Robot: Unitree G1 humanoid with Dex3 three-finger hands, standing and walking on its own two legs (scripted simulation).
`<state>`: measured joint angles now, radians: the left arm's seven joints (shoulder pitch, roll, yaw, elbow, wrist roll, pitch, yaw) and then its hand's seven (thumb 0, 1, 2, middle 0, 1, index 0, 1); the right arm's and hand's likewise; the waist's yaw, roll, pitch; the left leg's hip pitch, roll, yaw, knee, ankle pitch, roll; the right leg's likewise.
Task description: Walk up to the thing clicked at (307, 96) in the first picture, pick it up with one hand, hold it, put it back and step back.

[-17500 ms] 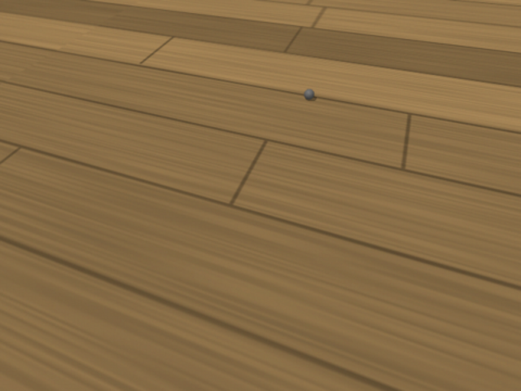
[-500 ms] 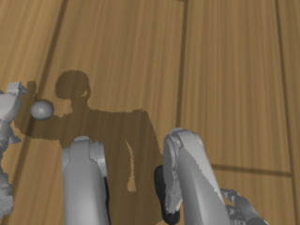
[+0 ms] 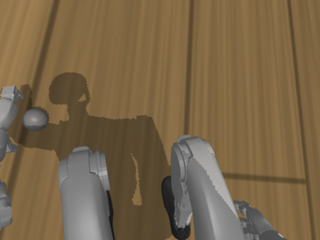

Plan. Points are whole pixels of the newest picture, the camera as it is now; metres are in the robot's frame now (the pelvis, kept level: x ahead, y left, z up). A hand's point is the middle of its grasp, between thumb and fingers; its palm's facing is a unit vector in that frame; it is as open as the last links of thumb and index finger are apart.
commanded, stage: approach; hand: left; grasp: from above
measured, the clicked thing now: (35, 119) +0.43 +0.34 -0.29
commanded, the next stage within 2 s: close in in 0.54 s
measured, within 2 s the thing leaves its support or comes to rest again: neither
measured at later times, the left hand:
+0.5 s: hand (25, 98) +0.46 +0.32 -0.17, palm faces -0.34 -0.06 -0.94, open 14.1 cm
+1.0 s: hand (26, 130) +0.39 +0.34 -0.23, palm faces -0.43 -0.15 -0.89, open 14.0 cm
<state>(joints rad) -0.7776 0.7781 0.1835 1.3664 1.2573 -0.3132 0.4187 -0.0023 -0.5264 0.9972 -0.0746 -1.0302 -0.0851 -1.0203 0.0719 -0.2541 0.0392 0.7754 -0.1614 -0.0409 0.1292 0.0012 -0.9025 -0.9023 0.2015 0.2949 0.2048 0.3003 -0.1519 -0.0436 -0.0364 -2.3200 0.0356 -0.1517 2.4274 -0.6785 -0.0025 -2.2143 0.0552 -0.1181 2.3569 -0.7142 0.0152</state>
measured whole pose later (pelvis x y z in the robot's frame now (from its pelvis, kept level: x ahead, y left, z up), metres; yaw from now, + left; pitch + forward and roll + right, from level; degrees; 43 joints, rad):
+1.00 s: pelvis +0.00 +0.01 -0.02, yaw -2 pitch +28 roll -11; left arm -0.82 0.85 0.16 1.51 1.35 -0.40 0.57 0.00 -0.49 0.95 -0.07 -1.03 -0.09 -1.01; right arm 0.03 -0.29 0.12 0.76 -0.22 -0.05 0.14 0.00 -0.89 -0.90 0.20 0.30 0.21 0.30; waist -0.21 -0.12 0.03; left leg -2.36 0.02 -0.19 2.51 -0.67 0.00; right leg -2.22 0.06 -0.15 2.42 -0.71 0.03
